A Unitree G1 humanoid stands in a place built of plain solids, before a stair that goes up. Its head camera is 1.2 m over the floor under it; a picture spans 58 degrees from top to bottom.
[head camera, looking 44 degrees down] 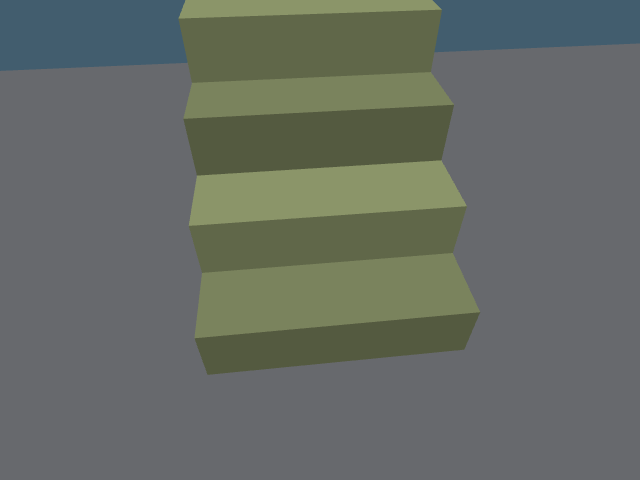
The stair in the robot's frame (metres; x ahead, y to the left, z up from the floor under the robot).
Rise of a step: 0.20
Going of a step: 0.24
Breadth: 0.80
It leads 6 degrees to the left of straight ahead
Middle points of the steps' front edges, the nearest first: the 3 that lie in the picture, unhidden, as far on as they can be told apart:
0.70 -0.06 0.20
0.94 -0.03 0.39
1.18 -0.01 0.59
